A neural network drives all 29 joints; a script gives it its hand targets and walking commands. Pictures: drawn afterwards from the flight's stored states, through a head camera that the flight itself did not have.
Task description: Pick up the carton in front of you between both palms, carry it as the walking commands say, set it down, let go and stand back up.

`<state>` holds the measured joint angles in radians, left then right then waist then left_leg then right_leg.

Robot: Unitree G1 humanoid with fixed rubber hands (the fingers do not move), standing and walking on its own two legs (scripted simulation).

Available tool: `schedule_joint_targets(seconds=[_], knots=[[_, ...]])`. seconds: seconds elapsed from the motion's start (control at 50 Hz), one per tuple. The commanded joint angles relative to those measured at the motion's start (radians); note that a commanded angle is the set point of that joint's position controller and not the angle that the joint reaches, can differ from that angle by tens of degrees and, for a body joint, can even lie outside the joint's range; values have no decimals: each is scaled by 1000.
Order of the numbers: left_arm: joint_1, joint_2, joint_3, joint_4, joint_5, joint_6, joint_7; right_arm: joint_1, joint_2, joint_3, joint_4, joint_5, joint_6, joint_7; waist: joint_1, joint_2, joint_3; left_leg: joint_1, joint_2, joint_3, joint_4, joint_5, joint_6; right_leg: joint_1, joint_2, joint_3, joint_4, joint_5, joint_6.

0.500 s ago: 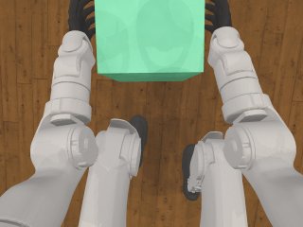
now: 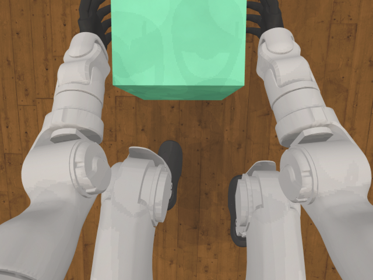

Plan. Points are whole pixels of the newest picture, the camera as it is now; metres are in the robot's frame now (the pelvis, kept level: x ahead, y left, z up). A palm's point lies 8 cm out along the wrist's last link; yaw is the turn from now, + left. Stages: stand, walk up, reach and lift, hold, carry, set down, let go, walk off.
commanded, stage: set down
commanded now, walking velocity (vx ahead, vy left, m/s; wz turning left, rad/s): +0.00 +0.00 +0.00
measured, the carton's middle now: (181, 46) +0.52 +0.11 -0.23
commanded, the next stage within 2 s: let go in 1.88 s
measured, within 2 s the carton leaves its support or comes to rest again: rests again in 0.58 s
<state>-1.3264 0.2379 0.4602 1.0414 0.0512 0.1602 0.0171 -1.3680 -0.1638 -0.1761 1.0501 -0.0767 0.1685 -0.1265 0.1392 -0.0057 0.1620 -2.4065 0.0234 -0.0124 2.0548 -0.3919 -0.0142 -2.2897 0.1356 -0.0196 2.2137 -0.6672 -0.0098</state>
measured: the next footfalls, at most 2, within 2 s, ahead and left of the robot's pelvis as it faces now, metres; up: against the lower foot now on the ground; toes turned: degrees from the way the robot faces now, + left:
none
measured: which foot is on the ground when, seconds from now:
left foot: down 0.00-1.00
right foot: down 0.00-1.00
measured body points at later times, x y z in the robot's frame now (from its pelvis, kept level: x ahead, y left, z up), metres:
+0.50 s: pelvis +0.00 +0.01 +0.00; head +0.36 +0.01 +0.27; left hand +0.51 +0.26 -0.16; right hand +0.56 -0.04 -0.17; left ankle +0.15 +0.13 -0.34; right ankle +0.08 -0.10 -0.34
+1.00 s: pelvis -0.01 +0.01 +0.01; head +0.35 +0.03 +0.27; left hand +0.49 +0.29 -0.15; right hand +0.57 -0.09 -0.15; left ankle +0.15 +0.13 -0.34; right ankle +0.08 -0.10 -0.34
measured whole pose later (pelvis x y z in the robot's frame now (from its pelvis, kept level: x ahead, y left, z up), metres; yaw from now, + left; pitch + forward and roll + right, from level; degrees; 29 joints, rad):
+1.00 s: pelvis -0.01 +0.01 +0.01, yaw +1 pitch +39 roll +0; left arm -1.22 0.33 0.26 0.99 -0.24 0.01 0.09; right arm -1.36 -0.36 0.01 0.95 0.16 0.10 -0.10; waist 0.11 -0.01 0.27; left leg -2.34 0.01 0.02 2.05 -0.39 0.01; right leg -2.21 0.12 0.01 2.21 -0.68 0.02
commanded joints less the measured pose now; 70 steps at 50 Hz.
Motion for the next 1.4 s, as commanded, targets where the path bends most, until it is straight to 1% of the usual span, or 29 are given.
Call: schedule_joint_targets(seconds=[0.0, 0.04, 0.12, 0.24, 0.38, 0.44, 0.46, 0.48, 0.5, 0.52, 0.56, 0.58, 0.6, 0.64, 0.7, 0.74, 0.78, 0.82, 0.9, 0.96, 0.98, 1.02, 1.08, 1.14, 1.18, 1.26, 1.38], knots=[[-368, -827, -229, -6, -59, -6, -218, -497, 743, 246, -117, 37, -61, 200, -1, -172, -899, 639, -101, 45, -15, 225, 15, 287, 21, 44, -277, 236, -14], [-377, -801, -218, 7, -53, -7, -220, -483, 727, 230, -110, 22, -57, 201, -12, -166, -857, 612, -100, 43, -15, 198, 16, 264, 19, 50, -283, 217, -17], [-374, -753, -196, 36, -31, -7, -215, -453, 681, 190, -77, -6, -50, 208, -22, -145, -792, 583, -97, 38, -17, 164, 19, 240, 13, 56, -282, 192, -21], [-367, -688, -170, 65, -16, -13, -205, -409, 612, 136, -31, -43, -45, 212, -46, -127, -731, 569, -97, 21, -20, 141, 19, 205, 3, 55, -278, 168, -24], [-366, -610, -164, 82, -25, -27, -185, -358, 538, 86, 21, -80, -43, 214, -82, -118, -678, 565, -98, 3, -22, 126, 15, 182, -10, 53, -268, 155, -25], [-363, -572, -165, 83, -39, -42, -169, -348, 497, 74, 39, -88, -49, 208, -91, -116, -679, 582, -96, 4, -18, 134, 7, 188, -16, 46, -259, 158, -19], [-348, -548, -160, 93, -41, -48, -161, -345, 474, 70, 42, -88, -53, 204, -86, -115, -681, 592, -93, 6, -18, 136, 4, 190, -19, 42, -257, 158, -15], [-329, -511, -151, 99, -43, -55, -149, -339, 435, 66, 44, -88, -59, 197, -83, -117, -684, 601, -90, 9, -18, 138, 0, 195, -22, 39, -255, 157, -11], [-300, -450, -135, 107, -47, -66, -133, -326, 364, 56, 47, -87, -66, 183, -78, -115, -689, 612, -84, 12, -19, 140, -6, 202, -28, 35, -255, 157, -7], [-257, -352, -113, 119, -51, -81, -108, -302, 255, 43, 48, -83, -77, 160, -72, -110, -696, 627, -75, 15, -20, 143, -13, 212, -37, 32, -254, 155, -1], [-157, -48, -71, 148, -72, -125, -30, -246, -52, 28, 46, -54, -102, 87, -61, -93, -711, 659, -52, 16, -25, 141, -21, 236, -62, 28, -256, 140, 10], [-121, 99, -69, 158, -100, -153, 12, -230, -189, 38, 31, -21, -116, 48, -51, -91, -723, 675, -41, 12, -32, 141, -18, 250, -74, 31, -259, 132, 16], [-128, 149, -82, 158, -138, -173, 40, -247, -223, 56, 24, 21, -124, 27, -40, -96, -746, 686, -34, 9, -36, 154, -14, 258, -80, 40, -256, 138, 20], [-148, 190, -113, 151, -197, -204, 66, -290, -229, 108, 1, 91, -137, 19, -15, -120, -784, 700, -23, 2, -32, 203, -2, 253, -86, 49, -243, 169, 26], [-172, 205, -170, 137, -261, -231, 68, -341, -208, 201, -62, 189, -145, 38, 19, -153, -823, 710, -7, -7, -21, 273, 17, 262, -94, 66, -232, 227, 34], [-182, 211, -196, 117, -286, -236, 61, -361, -204, 241, -98, 240, -144, 50, 37, -160, -857, 736, 0, -10, -19, 305, 23, 286, -96, 71, -229, 244, 36], [-182, 226, -204, 81, -298, -234, 58, -362, -217, 253, -120, 268, -137, 53, 49, -156, -916, 786, 2, -9, -20, 333, 22, 315, -95, 66, -227, 249, 37], [-164, 246, -200, 38, -302, -226, 59, -336, -241, 245, -127, 276, -127, 50, 53, -145, -988, 853, 1, -4, -24, 357, 18, 342, -89, 51, -229, 249, 38], [-103, 259, -194, -79, -306, -196, 67, -262, -274, 201, -153, 251, -103, 33, 38, -124, -1158, 999, -12, 14, -47, 380, 5, 400, -71, 10, -247, 236, 34], [-68, 254, -185, -219, -293, -156, 78, -247, -278, 160, -246, 227, -72, 16, 35, -95, -1315, 1134, -30, 33, -86, 371, 2, 455, -48, -23, -285, 209, 24], [-56, 250, -179, -259, -281, -137, 82, -245, -282, 145, -274, 219, -58, 11, 35, -83, -1348, 1163, -36, 39, -107, 354, 1, 471, -42, -30, -305, 191, 19], [-39, 232, -168, -300, -251, -101, 87, -233, -286, 113, -281, 198, -29, 8, 33, -64, -1309, 1146, -45, 48, -150, 288, -1, 464, -36, -35, -348, 141, 10], [-24, 193, -161, -302, -215, -69, 85, -190, -270, 67, -226, 170, -10, 16, 21, -36, -1160, 1062, -47, 54, -206, 202, -11, 402, -37, -36, -405, 81, 5], [-5, 154, -161, -299, -189, -64, 75, -155, -248, 40, -180, 153, -17, 32, 10, -12, -1097, 1025, -49, 60, -247, 189, -18, 371, -35, -31, -450, 85, 5], [13, 138, -158, -295, -176, -64, 69, -137, -240, 31, -162, 143, -24, 41, 8, -7, -1090, 1023, -51, 62, -274, 197, -20, 375, -34, -27, -479, 98, 6], [61, 129, -140, -304, -158, -61, 60, -108, -231, 24, -168, 128, -31, 53, 16, -24, -1125, 1048, -57, 68, -333, 228, -23, 427, -30, -23, -537, 130, 14], [131, 140, -119, -382, -152, -43, 50, -80, -228, 31, -266, 119, -16, 61, 29, -75, -1255, 1148, -70, 75, -420, 314, -17, 570, -22, -27, -622, 209, 26]])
